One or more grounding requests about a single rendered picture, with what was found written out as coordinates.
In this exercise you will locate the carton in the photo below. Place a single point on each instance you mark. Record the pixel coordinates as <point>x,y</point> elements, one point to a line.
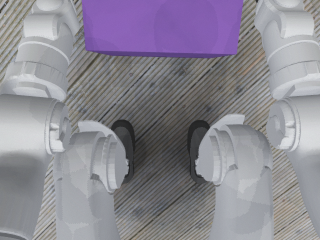
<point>162,28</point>

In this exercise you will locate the left robot thigh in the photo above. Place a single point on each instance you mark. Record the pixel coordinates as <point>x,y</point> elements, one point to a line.
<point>84,196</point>

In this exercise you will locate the left robot forearm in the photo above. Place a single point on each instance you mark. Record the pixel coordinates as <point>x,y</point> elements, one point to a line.
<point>44,51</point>

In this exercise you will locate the robot right upper arm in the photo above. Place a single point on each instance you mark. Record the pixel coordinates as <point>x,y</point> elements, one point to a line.
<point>294,126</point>

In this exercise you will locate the robot left upper arm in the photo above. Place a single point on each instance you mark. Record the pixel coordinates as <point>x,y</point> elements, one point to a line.
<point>32,130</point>

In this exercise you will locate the robot left foot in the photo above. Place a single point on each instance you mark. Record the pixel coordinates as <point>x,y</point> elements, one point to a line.
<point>124,130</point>

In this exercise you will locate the right robot forearm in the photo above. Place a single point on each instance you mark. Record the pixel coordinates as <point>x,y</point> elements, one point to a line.
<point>291,47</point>

